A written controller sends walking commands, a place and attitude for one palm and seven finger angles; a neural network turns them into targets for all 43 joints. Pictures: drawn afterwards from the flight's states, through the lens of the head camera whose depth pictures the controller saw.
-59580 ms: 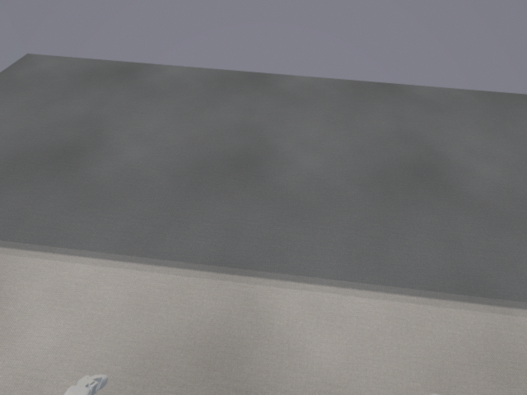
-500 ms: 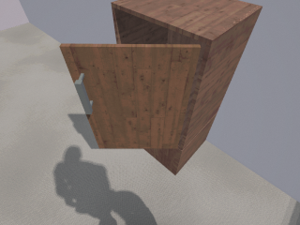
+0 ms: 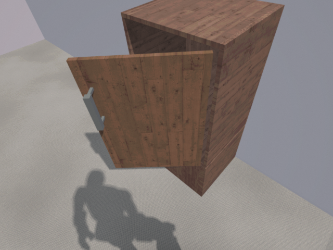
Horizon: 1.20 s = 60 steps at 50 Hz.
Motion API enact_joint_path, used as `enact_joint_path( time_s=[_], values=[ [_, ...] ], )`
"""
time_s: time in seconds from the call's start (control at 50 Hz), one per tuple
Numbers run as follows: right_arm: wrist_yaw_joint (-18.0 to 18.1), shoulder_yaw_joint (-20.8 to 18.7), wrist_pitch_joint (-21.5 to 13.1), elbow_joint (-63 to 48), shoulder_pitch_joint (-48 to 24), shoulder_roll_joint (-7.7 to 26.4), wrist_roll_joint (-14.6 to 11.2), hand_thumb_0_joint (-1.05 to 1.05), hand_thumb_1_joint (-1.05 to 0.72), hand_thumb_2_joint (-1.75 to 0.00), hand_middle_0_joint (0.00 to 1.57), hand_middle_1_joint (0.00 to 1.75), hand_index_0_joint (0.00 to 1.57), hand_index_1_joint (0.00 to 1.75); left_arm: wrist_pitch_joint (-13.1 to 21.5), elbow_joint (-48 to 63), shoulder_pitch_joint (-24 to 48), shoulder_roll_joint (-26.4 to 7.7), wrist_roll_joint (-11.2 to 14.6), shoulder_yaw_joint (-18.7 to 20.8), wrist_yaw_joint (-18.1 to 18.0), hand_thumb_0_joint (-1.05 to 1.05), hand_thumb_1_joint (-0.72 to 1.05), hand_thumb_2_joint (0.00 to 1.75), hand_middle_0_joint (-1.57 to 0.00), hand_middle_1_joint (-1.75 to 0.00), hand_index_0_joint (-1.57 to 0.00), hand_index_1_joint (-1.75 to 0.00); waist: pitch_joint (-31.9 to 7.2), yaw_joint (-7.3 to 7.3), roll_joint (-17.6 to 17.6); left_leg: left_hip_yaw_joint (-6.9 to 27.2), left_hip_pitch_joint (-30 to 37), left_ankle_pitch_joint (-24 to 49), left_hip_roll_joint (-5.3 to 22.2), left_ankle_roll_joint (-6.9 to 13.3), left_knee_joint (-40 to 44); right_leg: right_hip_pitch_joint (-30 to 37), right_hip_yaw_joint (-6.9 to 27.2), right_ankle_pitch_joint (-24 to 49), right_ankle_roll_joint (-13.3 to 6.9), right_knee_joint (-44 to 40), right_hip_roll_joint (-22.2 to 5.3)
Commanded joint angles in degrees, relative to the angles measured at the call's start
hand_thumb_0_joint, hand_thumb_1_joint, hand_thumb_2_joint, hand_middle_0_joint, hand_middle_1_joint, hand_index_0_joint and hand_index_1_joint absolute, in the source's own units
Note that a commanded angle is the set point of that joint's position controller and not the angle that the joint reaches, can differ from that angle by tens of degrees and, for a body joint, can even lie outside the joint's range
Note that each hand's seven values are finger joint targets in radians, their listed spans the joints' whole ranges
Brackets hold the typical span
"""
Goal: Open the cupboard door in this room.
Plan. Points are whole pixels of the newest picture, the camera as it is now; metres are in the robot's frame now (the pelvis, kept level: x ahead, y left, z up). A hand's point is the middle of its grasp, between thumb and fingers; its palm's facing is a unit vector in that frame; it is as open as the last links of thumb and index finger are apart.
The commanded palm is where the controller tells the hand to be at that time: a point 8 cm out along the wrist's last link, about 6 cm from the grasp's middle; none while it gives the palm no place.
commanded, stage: come to a stop and stand still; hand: left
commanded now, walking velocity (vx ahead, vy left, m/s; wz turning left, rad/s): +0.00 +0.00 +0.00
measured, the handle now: (96, 109) +0.54 +0.28 +0.03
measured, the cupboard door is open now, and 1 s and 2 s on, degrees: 43 43 43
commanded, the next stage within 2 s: look again from close up in 0.82 s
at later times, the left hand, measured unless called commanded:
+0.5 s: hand out of the picture +0.06 +0.13 -0.16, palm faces +0.00 -0.97 -0.25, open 7.3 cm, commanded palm none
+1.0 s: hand out of the picture +0.03 +0.13 -0.16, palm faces +0.04 -0.98 -0.22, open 7.4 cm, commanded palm none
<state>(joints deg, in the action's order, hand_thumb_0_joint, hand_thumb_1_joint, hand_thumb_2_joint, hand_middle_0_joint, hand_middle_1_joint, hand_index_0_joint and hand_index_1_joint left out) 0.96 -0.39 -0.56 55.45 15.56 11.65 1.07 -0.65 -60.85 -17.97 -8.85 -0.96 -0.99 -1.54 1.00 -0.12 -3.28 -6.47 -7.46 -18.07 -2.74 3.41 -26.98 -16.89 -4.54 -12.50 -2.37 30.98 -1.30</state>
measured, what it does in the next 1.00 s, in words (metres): shifts its weight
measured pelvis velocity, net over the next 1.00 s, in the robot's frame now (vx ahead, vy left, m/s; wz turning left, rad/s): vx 0.02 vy -0.05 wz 0.02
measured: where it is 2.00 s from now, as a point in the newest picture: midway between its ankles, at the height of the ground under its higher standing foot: outside the picture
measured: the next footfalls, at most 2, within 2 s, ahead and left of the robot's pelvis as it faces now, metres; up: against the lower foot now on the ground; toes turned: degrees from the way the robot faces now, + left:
none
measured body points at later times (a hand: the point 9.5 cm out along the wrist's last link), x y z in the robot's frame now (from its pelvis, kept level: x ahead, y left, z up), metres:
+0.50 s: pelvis +0.02 -0.05 +0.01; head +0.04 -0.08 +0.45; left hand +0.06 +0.19 -0.14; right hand -0.02 -0.27 -0.16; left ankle -0.03 +0.08 -0.73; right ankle +0.05 -0.09 -0.73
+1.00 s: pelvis +0.02 -0.05 +0.01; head +0.04 -0.06 +0.46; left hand +0.03 +0.18 -0.15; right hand +0.01 -0.27 -0.16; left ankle -0.03 +0.08 -0.73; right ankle +0.05 -0.09 -0.73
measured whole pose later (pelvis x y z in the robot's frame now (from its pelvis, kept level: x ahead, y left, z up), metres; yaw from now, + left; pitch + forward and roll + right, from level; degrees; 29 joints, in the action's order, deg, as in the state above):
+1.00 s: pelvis +0.02 -0.05 +0.01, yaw +1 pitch -1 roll +0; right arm 1.7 0.5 -1.5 63.9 18.3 8.8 1.0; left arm 1.2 -64.6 -14.0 -9.2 -0.6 0.0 -1.7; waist 1.8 0.0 -1.0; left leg -3.5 -4.6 -16.4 2.1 -1.2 -21.7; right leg -11.2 -7.8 -9.7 -6.2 20.9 3.8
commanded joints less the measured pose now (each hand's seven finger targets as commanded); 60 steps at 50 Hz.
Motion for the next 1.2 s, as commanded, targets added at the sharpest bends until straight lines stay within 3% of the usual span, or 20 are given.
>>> enact_joint_path(
  time_s=[0.0,0.12,0.2,0.26,0.38,0.64,0.78,0.98,1.18],
  values=[
    [0.2,-0.3,-1.2,-0.5,4.0,5.3,-0.2,0.0,-0.9,-0.9,0.2,0.3,0.2,0.3,2.7,3.3,2.1,-8.2,0.3,1.5,-0.1,0.0,0.9,0.9,-0.2,-0.3,-0.2,-0.3,4.5,1.2,4.2,9.2,-4.8,0.4,7.6,0.1,9.3,0.5,11.5,-6.1,-2.3,-10.8,-5.8],
    [0.3,0.4,-1.4,2.3,5.3,4.9,-0.2,0.0,-0.9,-0.9,0.2,0.3,0.2,0.3,3.1,1.5,2.0,-8.3,0.5,1.6,-0.1,0.0,0.9,0.9,-0.2,-0.3,-0.2,-0.3,3.0,1.02,5.2,8.3,-4.2,1.4,7.5,-0.4,9.5,3.4,11.7,-5.8,-2.2,-12.6,-6.5],
    [0.3,0.7,-1.5,4.3,5.8,4.0,-0.1,0.0,-0.9,-0.9,0.2,0.3,0.2,0.3,3.3,0.5,2.1,-8.2,0.6,1.7,-0.1,0.0,0.9,0.9,-0.2,-0.3,-0.2,-0.3,2.2,0.68,3.4,7.8,-4.0,3.3,7.7,-0.8,9.7,5.7,11.6,-2.6,-2.5,-12.9,-6.9],
    [0.4,0.8,-1.5,5.5,6.5,3.8,-0.1,0.0,-0.9,-0.9,0.2,0.3,0.2,0.3,3.5,-0.2,2.2,-8.3,0.7,1.7,-0.2,0.0,0.9,0.9,-0.2,-0.3,-0.2,-0.3,1.5,0.57,5.3,7.1,-4.3,4.1,7.5,-1.3,8.9,7.7,11.7,0.7,-2.5,-12.9,-7.6],
    [0.6,0.9,-1.3,7.3,7.8,2.9,-0.1,0.0,-0.9,-0.9,0.2,0.3,0.2,0.3,3.5,-0.8,2.9,-8.3,0.8,1.9,-0.4,0.0,0.9,0.9,-0.2,-0.3,-0.2,-0.3,1.8,0.37,4.1,6.6,-4.9,4.8,7.9,-1.8,8.8,9.4,11.3,3.6,-2.3,-13.4,-7.8],
    [1.0,0.4,-1.0,8.5,9.2,1.5,-0.3,0.0,-0.9,-0.9,0.2,0.3,0.2,0.3,3.4,-0.9,3.1,-8.5,0.8,2.5,-0.9,0.0,0.9,0.9,-0.2,-0.3,-0.2,-0.3,0.7,0.43,4.3,5.3,-4.7,5.3,7.7,-2.5,7.0,12.0,11.5,9.6,0.4,-15.3,-8.1],
    [1.2,0.2,-0.9,8.3,9.3,1.5,-0.2,0.0,-0.9,-0.9,0.2,0.3,0.2,0.3,3.2,-1.3,2.7,-8.2,0.7,2.7,-0.8,0.0,0.9,0.9,-0.2,-0.3,-0.2,-0.3,1.7,0.46,4.5,5.2,-4.3,4.8,7.7,-2.5,7.1,11.0,11.2,6.7,1.1,-16.8,-7.6],
    [1.2,0.4,-1.2,8.2,8.9,1.7,-0.1,0.0,-0.9,-0.9,0.2,0.3,0.2,0.3,3.0,-1.6,1.9,-7.4,0.7,2.4,-0.5,0.0,0.9,0.9,-0.2,-0.3,-0.2,-0.3,2.7,0.18,2.3,6.3,-4.2,5.1,8.3,-2.1,9.1,9.8,10.3,2.7,0.1,-16.1,-6.5],
    [1.5,0.6,-1.7,8.8,8.8,1.6,-0.2,0.0,-0.9,-0.9,0.2,0.3,0.2,0.3,3.0,-2.1,1.0,-6.2,0.7,1.9,-0.5,0.0,0.9,0.9,-0.2,-0.3,-0.2,-0.3,2.6,-0.09,2.3,7.5,-4.2,7.8,9.4,-1.8,10.6,10.5,8.2,7.5,-1.5,-12.3,-5.9]
  ],
)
